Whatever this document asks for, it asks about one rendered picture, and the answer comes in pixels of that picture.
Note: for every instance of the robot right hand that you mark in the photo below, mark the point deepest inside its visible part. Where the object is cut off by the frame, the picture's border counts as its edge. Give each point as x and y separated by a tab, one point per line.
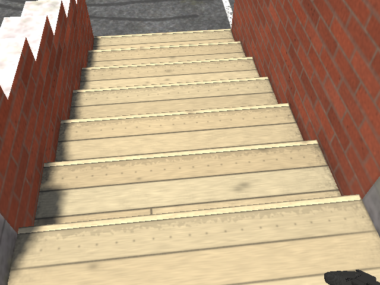
350	278

